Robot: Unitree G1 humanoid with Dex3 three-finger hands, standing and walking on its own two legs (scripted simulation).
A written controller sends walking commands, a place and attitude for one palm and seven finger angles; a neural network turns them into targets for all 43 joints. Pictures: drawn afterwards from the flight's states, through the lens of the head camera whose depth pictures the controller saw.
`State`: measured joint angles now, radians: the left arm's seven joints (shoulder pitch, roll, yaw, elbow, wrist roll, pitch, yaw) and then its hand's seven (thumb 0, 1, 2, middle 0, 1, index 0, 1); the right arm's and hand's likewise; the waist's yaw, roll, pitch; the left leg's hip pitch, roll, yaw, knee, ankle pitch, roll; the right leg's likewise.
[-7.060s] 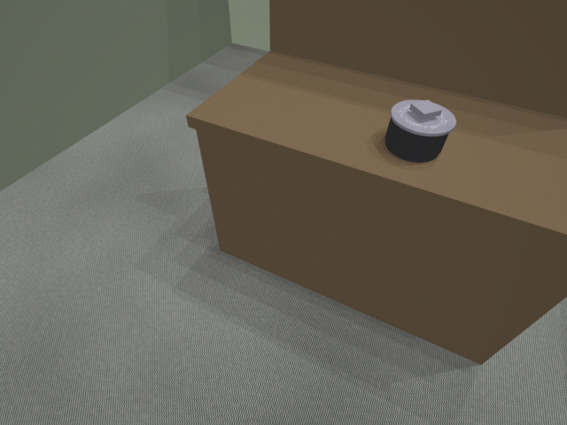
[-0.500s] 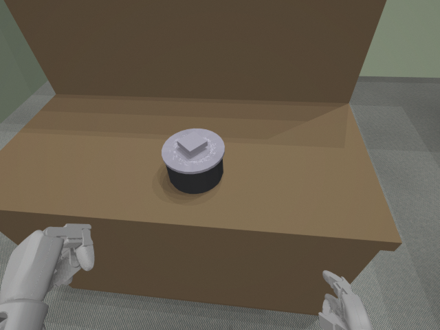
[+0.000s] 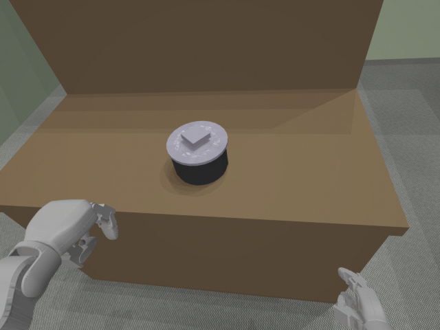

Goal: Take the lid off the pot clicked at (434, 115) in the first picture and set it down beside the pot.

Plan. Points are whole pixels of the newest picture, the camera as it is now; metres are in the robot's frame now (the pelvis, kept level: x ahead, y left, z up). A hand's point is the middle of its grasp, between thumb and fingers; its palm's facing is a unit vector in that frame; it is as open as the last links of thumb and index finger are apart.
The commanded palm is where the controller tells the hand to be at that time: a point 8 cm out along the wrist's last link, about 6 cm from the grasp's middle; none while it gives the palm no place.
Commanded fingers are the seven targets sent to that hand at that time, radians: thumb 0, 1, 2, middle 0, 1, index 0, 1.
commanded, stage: reach forward and open the fingers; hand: left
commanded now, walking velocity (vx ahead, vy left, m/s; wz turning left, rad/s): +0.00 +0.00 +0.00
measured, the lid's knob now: (195, 135) +0.54 +0.14 +0.04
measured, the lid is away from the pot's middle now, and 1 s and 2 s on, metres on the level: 0.00 0.00 0.00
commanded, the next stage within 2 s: move the open hand above the knob in 0.50 s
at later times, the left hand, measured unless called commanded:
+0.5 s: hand (93, 206) +0.28 +0.26 +0.11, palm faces -0.18 -0.05 -0.98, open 10.2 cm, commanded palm +0.27 +0.26 +0.17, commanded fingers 0.00 -0.30 1.37 -0.81 -0.08 -0.81 -0.08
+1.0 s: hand (124, 176) +0.35 +0.23 +0.11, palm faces -0.25 -0.05 -0.97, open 10.3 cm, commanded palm +0.34 +0.22 +0.17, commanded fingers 0.00 -0.30 1.38 -0.81 -0.08 -0.81 -0.08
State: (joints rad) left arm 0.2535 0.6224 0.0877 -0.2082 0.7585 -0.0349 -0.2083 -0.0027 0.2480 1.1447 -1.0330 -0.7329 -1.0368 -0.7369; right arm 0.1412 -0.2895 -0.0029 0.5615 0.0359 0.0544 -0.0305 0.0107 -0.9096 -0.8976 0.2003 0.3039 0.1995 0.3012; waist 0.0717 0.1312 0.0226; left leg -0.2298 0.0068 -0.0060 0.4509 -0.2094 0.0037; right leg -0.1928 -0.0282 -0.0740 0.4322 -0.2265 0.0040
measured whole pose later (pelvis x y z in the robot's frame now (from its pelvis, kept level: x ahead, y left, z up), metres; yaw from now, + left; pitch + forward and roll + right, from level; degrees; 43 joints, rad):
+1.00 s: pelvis +0.01 +0.01 +0.00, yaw +0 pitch +1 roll +0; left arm -0.30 0.58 -0.11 0.12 0.82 0.12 -0.33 0.00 -0.30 1.38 -0.82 -0.08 -0.82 -0.08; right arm 0.13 -0.29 0.02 0.57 0.06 0.10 0.01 0.01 -0.91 -0.90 0.20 0.30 0.20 0.30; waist 0.02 0.11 0.02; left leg -0.23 -0.01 0.00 0.43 -0.21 0.01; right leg -0.21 -0.05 -0.06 0.44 -0.24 0.01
